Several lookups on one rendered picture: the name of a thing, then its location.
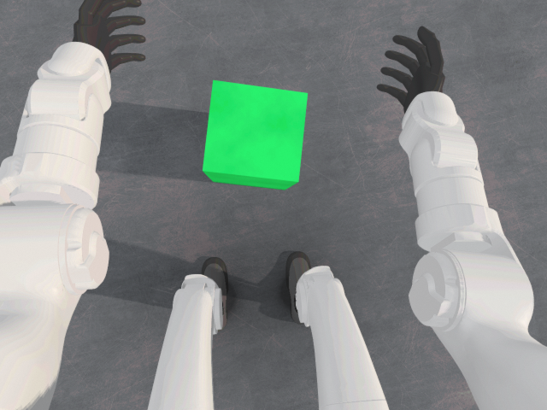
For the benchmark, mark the robot right forearm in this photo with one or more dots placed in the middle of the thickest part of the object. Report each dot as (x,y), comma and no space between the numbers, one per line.
(448,184)

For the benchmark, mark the carton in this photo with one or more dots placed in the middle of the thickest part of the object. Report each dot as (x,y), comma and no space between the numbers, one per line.
(254,136)

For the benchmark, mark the robot right foot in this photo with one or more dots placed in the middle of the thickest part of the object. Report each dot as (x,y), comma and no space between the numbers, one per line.
(296,265)

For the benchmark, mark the robot right hand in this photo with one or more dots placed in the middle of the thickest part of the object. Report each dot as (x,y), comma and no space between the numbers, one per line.
(427,71)

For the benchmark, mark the robot left hand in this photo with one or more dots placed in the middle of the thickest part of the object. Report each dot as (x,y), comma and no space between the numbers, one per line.
(94,28)

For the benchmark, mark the right robot upper arm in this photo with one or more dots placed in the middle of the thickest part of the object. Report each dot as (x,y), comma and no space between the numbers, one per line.
(480,305)

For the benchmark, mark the robot left forearm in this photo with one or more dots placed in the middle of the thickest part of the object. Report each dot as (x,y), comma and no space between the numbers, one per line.
(59,137)

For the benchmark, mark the left robot upper arm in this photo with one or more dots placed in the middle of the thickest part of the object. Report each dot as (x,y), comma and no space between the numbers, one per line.
(49,256)

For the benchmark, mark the robot left thigh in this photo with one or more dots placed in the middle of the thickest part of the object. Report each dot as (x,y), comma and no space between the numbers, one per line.
(184,375)

